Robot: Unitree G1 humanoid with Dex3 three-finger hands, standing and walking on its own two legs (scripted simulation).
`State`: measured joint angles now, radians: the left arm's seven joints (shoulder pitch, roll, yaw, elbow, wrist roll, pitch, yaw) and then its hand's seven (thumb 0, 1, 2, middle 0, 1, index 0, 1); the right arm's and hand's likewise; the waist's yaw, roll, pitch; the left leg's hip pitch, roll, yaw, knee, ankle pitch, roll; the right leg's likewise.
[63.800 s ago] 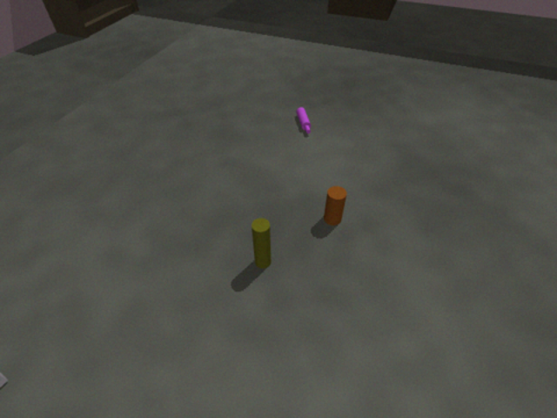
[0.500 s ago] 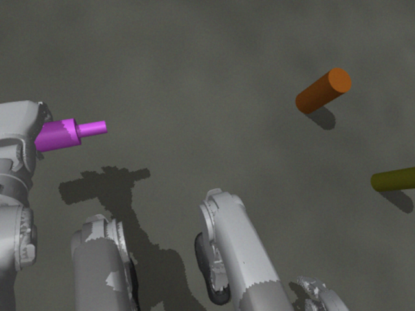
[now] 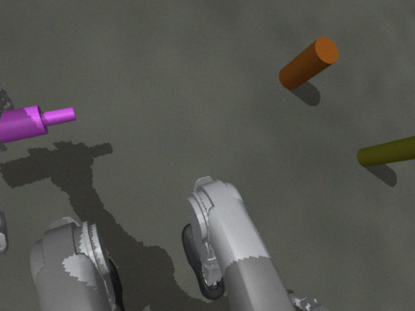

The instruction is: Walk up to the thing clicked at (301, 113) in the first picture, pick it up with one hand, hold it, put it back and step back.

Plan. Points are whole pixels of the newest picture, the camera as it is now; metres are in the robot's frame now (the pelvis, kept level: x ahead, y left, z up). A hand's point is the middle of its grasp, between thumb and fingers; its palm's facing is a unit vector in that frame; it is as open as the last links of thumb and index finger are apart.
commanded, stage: crouch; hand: left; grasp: from above
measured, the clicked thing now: (8, 126) +0.51 +0.25 -0.22
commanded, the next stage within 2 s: lower in 0.02 s
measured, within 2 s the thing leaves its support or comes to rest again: rests again in 1.94 s
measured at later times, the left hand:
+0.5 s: hand (2, 135) +0.50 +0.26 -0.24, palm faces -0.47 -0.07 -0.88, open 8.7 cm
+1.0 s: hand (15, 135) +0.51 +0.25 -0.28, palm faces -0.47 -0.08 -0.88, open 8.7 cm
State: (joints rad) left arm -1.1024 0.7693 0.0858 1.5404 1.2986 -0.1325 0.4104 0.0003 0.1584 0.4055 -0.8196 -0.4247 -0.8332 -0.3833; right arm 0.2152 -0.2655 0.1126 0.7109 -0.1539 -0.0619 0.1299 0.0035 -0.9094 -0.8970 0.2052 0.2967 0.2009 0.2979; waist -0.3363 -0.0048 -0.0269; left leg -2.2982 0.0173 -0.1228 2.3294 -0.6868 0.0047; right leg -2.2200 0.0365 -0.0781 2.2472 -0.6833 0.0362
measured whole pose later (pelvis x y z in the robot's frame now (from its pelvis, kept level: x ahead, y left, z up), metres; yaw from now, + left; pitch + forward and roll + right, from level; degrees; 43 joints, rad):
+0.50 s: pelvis +0.00 +0.00 -0.03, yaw -3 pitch +35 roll -11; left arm -1.12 0.86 0.09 1.55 1.29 -0.15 0.42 0.00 0.18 0.35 -0.83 -0.43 -0.84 -0.39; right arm 0.17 -0.29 0.18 0.66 -0.16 -0.08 0.14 0.00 -0.91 -0.90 0.20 0.30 0.20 0.30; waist -0.36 -0.06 0.07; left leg -2.35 0.02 -0.17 2.44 -0.70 0.00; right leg -2.26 0.05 -0.11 2.32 -0.68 0.04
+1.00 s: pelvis +0.00 +0.00 -0.04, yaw -5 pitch +32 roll -12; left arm -1.16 0.96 0.08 1.64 1.28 -0.14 0.48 0.00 0.22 0.30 -0.82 -0.40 -0.83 -0.36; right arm 0.15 -0.32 0.27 0.63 -0.19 -0.13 0.17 0.00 -0.90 -0.89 0.21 0.30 0.20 0.30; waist -0.41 -0.10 0.16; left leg -2.36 0.03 -0.22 2.49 -0.71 0.00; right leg -2.26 0.07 -0.15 2.34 -0.67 0.05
